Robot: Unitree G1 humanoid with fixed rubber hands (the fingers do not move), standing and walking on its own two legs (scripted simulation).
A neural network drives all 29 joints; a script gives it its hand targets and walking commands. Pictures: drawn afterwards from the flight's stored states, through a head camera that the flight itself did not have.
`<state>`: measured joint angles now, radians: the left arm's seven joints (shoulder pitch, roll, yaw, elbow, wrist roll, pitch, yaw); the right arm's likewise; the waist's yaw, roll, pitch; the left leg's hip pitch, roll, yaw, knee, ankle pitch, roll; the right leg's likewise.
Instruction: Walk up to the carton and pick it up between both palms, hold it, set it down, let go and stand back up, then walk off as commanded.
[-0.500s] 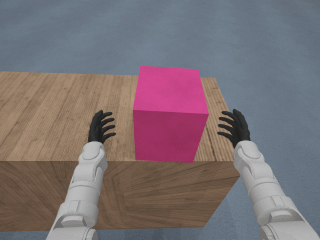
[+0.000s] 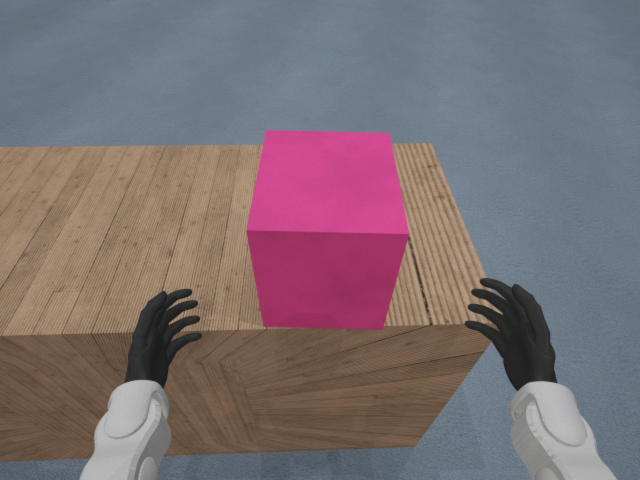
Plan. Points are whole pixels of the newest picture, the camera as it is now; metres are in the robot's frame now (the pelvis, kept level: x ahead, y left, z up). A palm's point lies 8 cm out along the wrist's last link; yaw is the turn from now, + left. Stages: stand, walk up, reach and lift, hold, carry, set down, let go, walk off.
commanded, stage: set down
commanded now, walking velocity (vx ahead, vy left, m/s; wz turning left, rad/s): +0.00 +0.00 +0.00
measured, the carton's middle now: (325, 231) +0.45 +0.00 +0.05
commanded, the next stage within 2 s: let go in 1.86 s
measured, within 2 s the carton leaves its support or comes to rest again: neither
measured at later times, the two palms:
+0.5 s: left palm (144, 392) +0.22 +0.22 +0.04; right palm (525, 394) +0.20 -0.20 +0.05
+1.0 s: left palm (153, 411) +0.21 +0.22 +0.00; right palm (514, 412) +0.19 -0.21 +0.00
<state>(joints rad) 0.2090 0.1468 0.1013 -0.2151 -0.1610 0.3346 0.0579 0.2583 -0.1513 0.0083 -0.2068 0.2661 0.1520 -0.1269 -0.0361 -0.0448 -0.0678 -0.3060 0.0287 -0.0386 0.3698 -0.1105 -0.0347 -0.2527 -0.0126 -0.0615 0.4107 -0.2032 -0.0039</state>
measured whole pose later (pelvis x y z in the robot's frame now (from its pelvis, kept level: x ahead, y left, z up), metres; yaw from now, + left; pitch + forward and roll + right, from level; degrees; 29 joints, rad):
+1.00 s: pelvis +0.02 +0.00 +0.00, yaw +0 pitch +4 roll +0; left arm 0.37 0.19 0.09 -0.10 -0.16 0.27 -0.01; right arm 0.38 -0.13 0.04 0.03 0.19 0.03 -0.10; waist -0.04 -0.05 -0.03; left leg -0.29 0.03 -0.04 0.36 -0.14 -0.04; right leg -0.24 -0.01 -0.06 0.41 -0.23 -0.01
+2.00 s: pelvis +0.04 -0.01 +0.00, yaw +0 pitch +5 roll +0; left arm 0.24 0.20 0.08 0.41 -0.04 0.14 -0.03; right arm 0.21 -0.13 0.04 0.69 0.03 -0.24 -0.02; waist -0.04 -0.04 -0.03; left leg -0.29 0.03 -0.04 0.36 -0.16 -0.05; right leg -0.24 -0.01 -0.06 0.41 -0.25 -0.01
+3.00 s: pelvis +0.03 +0.01 +0.00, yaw +0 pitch +2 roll -1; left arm 0.26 0.31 0.07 0.80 0.02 -0.02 -0.01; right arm 0.19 -0.32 0.02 0.95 -0.02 -0.04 0.01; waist -0.04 -0.02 -0.04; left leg -0.29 0.03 -0.04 0.46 -0.21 -0.02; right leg -0.20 -0.01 -0.06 0.41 -0.25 0.00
